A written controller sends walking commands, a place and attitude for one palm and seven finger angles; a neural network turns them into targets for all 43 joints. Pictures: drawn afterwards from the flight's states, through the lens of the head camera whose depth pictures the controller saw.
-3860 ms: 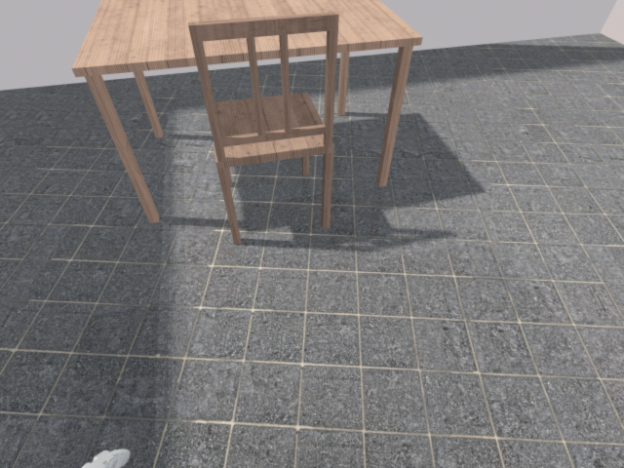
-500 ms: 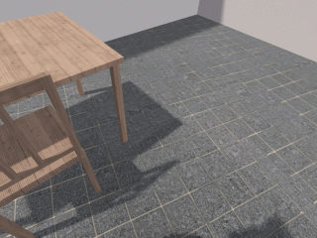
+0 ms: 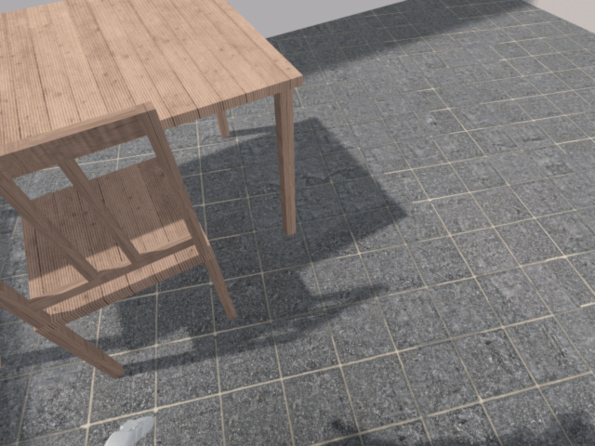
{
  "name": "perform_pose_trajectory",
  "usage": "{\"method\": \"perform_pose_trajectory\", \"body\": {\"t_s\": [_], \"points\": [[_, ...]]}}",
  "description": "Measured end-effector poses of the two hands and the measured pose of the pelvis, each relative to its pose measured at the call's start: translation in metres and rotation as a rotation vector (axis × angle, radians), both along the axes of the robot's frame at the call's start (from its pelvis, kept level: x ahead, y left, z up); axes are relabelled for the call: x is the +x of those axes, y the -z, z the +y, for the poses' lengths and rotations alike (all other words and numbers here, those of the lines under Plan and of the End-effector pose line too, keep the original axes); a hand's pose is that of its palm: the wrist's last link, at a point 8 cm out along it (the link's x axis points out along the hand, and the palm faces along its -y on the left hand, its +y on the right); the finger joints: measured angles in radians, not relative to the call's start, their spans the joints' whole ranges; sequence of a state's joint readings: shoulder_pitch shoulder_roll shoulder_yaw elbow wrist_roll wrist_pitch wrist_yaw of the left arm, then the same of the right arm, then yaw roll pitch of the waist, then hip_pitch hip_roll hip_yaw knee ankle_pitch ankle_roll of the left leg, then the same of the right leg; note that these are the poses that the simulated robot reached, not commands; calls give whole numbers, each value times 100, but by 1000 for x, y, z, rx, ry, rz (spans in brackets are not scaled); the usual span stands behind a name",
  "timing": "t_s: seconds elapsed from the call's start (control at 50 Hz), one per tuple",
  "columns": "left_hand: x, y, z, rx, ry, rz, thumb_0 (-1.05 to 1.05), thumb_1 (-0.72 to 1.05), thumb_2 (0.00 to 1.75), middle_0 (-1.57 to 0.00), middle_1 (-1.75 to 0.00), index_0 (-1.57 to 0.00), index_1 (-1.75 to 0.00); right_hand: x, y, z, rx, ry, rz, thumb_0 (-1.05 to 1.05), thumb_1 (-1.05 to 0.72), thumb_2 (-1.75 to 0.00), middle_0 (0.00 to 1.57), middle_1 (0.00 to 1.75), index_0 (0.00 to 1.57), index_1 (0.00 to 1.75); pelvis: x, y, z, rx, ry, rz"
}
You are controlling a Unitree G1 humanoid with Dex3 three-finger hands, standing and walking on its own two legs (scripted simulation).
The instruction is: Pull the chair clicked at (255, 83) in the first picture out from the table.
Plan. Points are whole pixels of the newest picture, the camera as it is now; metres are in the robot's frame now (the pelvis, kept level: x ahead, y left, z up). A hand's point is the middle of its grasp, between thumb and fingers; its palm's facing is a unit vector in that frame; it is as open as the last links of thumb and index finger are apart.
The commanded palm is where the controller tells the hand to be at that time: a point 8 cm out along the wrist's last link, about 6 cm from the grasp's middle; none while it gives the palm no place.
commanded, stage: turn to face it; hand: left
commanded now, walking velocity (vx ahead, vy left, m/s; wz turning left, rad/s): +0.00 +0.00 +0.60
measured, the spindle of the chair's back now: (54, 236) +0.48 +0.47 -0.09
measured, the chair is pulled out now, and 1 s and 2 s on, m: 0.00 0.00 0.00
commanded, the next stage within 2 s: take the last steps up to it in 0.74 s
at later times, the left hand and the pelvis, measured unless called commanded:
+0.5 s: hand out of the picture -0.06 +0.20 -0.18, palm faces +0.36 -0.90 -0.25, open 7.4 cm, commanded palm none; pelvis -0.01 -0.01 -0.01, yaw +19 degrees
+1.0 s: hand out of the picture +0.00 +0.19 -0.15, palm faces +0.46 -0.85 -0.27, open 7.4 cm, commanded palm none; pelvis +0.02 -0.02 -0.01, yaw +28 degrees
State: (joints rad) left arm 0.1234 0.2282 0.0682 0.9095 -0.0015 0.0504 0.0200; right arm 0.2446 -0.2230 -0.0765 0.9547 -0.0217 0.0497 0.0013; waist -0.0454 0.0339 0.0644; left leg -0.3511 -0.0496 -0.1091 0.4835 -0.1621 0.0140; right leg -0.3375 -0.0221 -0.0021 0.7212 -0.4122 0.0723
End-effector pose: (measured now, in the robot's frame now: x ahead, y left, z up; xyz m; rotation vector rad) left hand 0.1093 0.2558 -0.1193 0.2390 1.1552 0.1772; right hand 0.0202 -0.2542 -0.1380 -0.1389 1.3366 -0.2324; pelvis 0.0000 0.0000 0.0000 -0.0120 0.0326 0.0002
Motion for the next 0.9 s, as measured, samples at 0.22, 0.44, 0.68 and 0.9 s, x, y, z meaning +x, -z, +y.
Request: {"method": "perform_pose_trajectory", "body": {"t_s": [0.22, 0.44, 0.68, 0.9], "points": [[-49, -18, -40, 16, -119, -49, 1, 91, 90, -20, -30, -20, -30, 57, 6, -40, 30, -151, -66, 1, -91, -90, 20, 30, 20, 29, -3, -3, -34, 54, -156, -38], [-152, 10, -32, -40, -338, 103, 1, 90, 90, -20, -30, -20, -30, 136, -4, 6, 6, -399, -106, 1, -91, -90, 20, 30, 20, 29, -9, 3, -22, 44, -299, -29], [-210, 23, 7, -61, -493, 187, 1, 91, 90, -19, -30, -20, -30, 166, -22, 74, -16, -563, -192, 0, -91, -90, 20, 30, 20, 29, -13, 2, 6, 15, -396, -26], [-153, 4, -6, -24, -480, 42, 1, 91, 90, -19, -30, -20, -30, 139, 2, 58, 58, -542, -94, 0, -91, -90, 21, 30, 21, 30, 1, 1, -10, 42, -448, -29]]}}
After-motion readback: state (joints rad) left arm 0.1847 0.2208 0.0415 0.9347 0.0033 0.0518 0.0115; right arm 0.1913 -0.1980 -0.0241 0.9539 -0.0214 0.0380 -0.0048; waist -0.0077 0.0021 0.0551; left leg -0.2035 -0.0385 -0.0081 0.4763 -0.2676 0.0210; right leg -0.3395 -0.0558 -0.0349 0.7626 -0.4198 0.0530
